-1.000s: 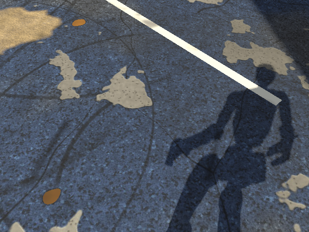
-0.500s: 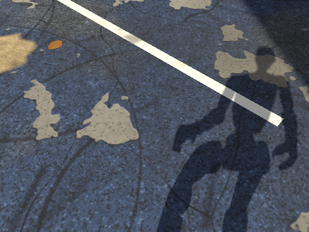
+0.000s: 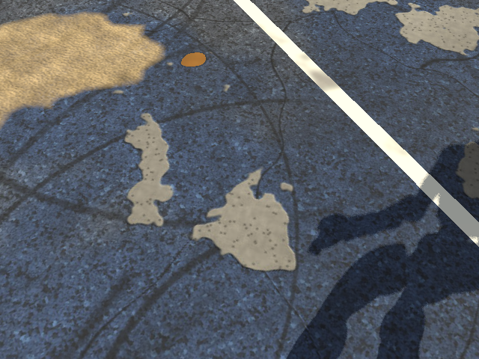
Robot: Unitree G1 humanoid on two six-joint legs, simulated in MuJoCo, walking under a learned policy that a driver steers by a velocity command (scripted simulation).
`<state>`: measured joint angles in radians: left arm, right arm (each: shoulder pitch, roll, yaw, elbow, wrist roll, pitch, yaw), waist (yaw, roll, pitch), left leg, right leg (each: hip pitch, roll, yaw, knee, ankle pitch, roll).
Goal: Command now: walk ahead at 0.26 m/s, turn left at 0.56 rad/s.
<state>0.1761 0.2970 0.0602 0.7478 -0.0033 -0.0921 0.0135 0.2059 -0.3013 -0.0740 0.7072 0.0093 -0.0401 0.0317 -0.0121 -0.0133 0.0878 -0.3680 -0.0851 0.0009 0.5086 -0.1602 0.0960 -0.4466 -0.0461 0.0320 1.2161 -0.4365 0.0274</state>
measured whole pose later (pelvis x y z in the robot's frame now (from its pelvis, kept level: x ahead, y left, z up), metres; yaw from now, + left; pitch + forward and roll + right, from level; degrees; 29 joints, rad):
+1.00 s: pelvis +0.14 +0.01 +0.01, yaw +31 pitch +1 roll -1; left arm 0.16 0.32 0.08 0.79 0.00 0.03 0.02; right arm 0.17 -0.24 -0.03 0.66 -0.03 0.01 -0.02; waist 0.01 -0.05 0.03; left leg -0.23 -0.04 -0.03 0.45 -0.23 0.05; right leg -0.46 -0.04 0.00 0.90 -0.32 0.08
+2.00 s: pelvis +0.12 +0.00 +0.00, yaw +1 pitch +1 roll +0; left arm 0.11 0.27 0.06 0.65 0.01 0.05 0.00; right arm 0.18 -0.33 -0.08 0.73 0.00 0.01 -0.01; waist -0.04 0.04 0.06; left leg -0.33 0.10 0.09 0.78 -0.52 -0.06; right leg -0.28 0.01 -0.04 0.54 -0.28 -0.04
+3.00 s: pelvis +0.41 +0.14 -0.02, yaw +30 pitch +2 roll -1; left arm -0.01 0.28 0.05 0.68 0.00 -0.12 -0.05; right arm 0.44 -0.33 -0.08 0.77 0.01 -0.03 -0.03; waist -0.07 -0.02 0.03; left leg 0.08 -0.03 -0.16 0.43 -0.51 0.05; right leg -0.50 0.04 -0.01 0.48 0.00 -0.04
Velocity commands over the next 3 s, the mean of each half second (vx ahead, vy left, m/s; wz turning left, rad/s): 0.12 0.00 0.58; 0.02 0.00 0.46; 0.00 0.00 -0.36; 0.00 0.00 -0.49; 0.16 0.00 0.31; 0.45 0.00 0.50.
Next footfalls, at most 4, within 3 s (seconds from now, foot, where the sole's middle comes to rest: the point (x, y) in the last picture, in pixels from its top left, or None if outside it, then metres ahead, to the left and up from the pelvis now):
0.34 right None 0.29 -0.11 -0.77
0.76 left None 0.13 0.11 -0.77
1.14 right None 0.23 -0.09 -0.77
1.46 left None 0.13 0.15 -0.77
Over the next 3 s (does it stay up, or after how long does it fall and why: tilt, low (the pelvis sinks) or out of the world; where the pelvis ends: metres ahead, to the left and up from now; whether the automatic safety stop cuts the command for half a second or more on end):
stays up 0.41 0.14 -0.02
